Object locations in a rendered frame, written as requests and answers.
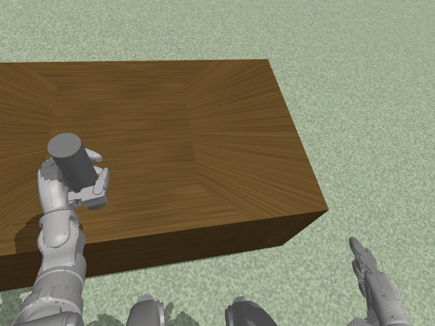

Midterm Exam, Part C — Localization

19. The left robot hand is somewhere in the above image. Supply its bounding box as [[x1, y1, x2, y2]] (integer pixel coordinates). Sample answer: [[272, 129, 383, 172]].
[[37, 148, 110, 215]]

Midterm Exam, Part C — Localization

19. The left robot arm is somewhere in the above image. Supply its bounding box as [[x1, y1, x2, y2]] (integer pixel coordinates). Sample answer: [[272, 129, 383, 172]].
[[10, 209, 86, 326]]

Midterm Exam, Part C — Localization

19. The right robot hand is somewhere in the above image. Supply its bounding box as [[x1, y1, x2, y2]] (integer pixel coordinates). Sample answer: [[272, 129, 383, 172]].
[[347, 236, 410, 326]]

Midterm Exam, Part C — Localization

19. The can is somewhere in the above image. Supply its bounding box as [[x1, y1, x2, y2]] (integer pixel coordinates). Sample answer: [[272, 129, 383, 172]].
[[48, 133, 108, 210]]

